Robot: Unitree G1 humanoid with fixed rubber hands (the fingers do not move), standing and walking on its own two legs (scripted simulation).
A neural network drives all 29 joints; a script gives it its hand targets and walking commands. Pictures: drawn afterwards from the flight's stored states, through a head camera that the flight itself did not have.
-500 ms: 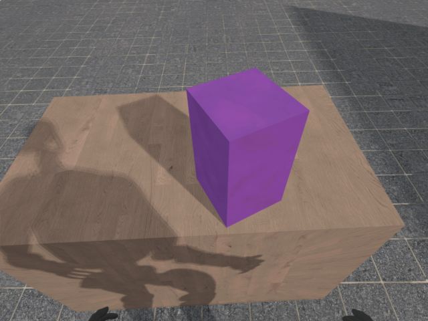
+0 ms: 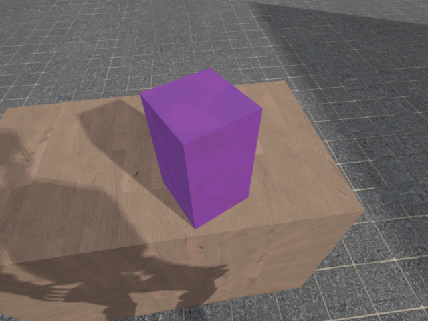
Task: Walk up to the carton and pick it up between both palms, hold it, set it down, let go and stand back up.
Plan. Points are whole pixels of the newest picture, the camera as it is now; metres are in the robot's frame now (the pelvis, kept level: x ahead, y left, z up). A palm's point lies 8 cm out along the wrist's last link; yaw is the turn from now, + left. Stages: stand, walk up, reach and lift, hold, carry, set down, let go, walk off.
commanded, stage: walk up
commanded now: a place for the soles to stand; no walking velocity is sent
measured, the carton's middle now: (202, 153) +0.47 +0.04 +0.04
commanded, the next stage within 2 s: none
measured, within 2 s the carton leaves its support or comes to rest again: neither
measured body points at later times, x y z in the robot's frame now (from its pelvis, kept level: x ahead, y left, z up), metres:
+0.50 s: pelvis +0.05 -0.07 +0.00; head +0.07 -0.06 +0.45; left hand +0.13 +0.19 -0.12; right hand +0.16 -0.32 -0.11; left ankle +0.06 +0.06 -0.73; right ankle +0.05 -0.16 -0.73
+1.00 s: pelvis +0.06 -0.06 +0.00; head +0.08 -0.04 +0.45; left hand +0.09 +0.23 -0.12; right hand +0.21 -0.29 -0.11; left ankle +0.06 +0.06 -0.73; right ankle +0.05 -0.16 -0.73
